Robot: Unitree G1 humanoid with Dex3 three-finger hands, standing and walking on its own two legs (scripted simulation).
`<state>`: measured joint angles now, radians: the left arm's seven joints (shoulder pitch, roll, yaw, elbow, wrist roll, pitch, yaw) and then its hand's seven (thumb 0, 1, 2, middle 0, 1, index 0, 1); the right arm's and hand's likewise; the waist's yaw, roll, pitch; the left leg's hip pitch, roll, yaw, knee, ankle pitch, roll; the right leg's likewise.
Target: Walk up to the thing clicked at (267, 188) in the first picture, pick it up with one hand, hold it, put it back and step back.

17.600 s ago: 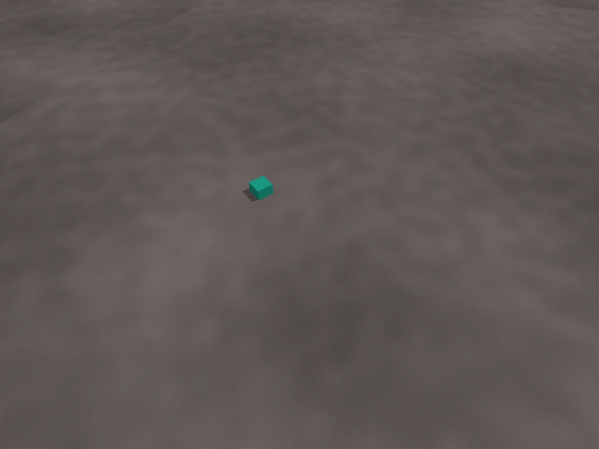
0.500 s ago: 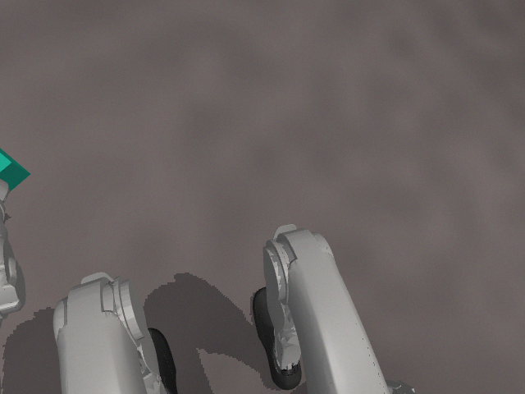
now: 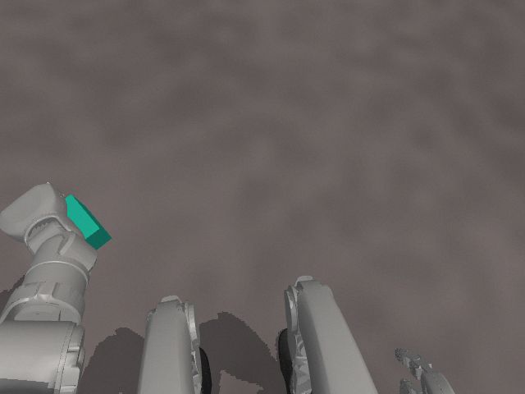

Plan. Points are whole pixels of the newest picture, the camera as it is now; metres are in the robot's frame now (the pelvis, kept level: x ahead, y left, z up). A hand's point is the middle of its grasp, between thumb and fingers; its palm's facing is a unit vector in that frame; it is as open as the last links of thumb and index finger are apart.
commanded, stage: lift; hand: left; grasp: from above
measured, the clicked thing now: (70, 232) +0.42 +0.29 -0.13
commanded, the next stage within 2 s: hold in 0.78 s
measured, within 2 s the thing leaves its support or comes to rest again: neither
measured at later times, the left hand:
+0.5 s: hand (8, 188) +0.40 +0.25 +0.09, palm faces -0.33 -0.32 -0.89, open 10.8 cm
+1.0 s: hand out of the picture +0.40 +0.25 +0.17, palm faces -0.33 -0.31 -0.89, open 10.8 cm
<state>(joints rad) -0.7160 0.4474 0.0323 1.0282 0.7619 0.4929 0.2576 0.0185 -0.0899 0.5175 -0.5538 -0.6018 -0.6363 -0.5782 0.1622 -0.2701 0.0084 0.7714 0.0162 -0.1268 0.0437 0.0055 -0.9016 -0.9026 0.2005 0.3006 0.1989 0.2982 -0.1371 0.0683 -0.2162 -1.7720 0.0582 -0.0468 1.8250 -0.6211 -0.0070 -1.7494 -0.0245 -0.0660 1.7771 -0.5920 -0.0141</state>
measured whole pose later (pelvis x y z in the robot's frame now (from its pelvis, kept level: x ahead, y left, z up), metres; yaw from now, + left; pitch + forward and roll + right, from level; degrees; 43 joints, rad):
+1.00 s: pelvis +0.09 +0.00 +0.24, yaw +2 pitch +11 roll +0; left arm -0.49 0.26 -0.15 1.00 0.71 0.53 0.26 0.02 -0.03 0.42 -0.55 -0.53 -0.64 -0.51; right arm 0.27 -0.25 0.00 0.83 0.05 -0.13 -0.03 0.01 -0.89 -0.90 0.20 0.30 0.20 0.30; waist -0.06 0.04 -0.10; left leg -0.55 0.04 0.02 0.73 -0.36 -0.01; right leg -0.56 -0.02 -0.04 0.72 -0.35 0.00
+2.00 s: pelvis +0.08 +0.00 +0.26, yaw +1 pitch +3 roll +0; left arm -0.44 0.23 -0.23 0.85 0.72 0.66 0.18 0.00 -0.05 0.43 -0.59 -0.51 -0.66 -0.52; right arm 0.21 -0.26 0.02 0.79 0.06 -0.12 0.04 0.01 -0.90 -0.90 0.20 0.30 0.20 0.30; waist 0.00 0.05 -0.05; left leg -0.31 0.03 0.04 0.52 -0.27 -0.01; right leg -0.33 -0.02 -0.02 0.54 -0.27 0.00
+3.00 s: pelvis +0.09 +0.00 +0.26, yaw +2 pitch +4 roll +0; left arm -0.46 0.19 -0.25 0.84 0.69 0.75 0.20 0.00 -0.07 0.41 -0.62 -0.49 -0.69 -0.50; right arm 0.19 -0.26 0.03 0.80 0.05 -0.13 0.05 0.01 -0.89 -0.90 0.20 0.30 0.20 0.30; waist 0.00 0.05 -0.06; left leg -0.32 0.03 0.04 0.53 -0.28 -0.02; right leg -0.33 -0.02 -0.03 0.55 -0.28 0.00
